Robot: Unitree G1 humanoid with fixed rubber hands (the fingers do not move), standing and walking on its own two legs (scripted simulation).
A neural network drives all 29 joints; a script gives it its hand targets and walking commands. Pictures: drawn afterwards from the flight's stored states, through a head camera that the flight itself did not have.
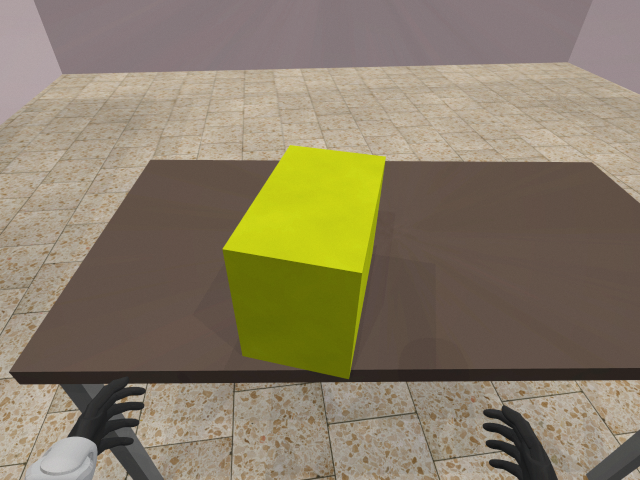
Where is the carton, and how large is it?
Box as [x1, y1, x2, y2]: [222, 145, 385, 378]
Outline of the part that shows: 290,145 222,249 242,355 348,378 370,263 385,157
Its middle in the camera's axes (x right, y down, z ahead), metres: +0.00 +0.02 +0.68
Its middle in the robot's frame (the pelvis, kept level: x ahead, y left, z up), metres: +0.50 +0.02 +0.02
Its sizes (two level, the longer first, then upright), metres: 0.313 0.183 0.240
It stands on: a table, 0.68 m high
